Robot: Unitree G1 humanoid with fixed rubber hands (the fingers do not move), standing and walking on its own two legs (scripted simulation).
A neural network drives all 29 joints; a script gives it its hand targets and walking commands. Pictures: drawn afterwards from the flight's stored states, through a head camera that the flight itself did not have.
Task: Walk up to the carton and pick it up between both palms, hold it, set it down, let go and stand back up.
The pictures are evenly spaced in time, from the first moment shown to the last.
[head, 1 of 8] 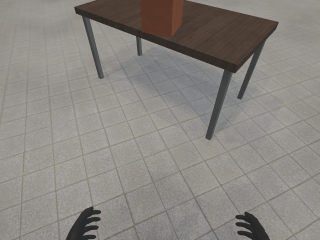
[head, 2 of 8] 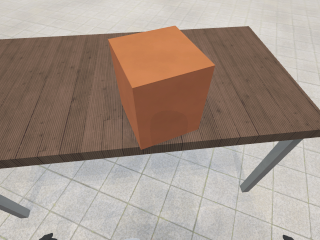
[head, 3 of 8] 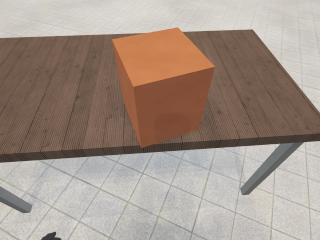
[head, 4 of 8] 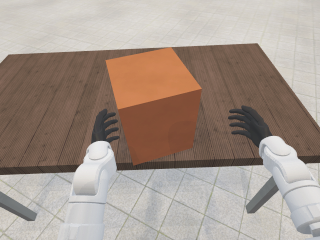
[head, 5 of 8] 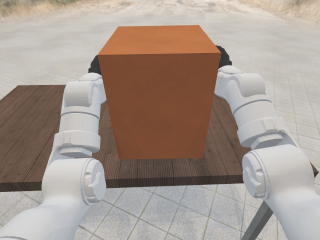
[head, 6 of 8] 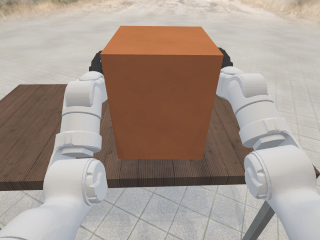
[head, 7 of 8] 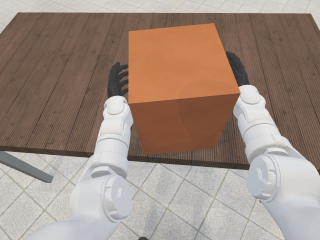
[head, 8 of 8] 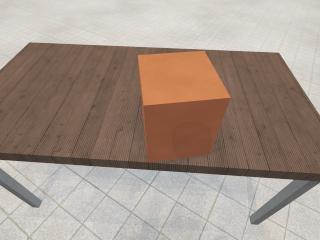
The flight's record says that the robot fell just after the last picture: no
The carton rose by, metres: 0.21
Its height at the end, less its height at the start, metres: +0.00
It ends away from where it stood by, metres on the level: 0.02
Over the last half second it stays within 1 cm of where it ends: yes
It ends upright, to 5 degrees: yes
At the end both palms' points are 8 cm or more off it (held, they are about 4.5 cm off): yes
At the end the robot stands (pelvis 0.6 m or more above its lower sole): yes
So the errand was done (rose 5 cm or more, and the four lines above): yes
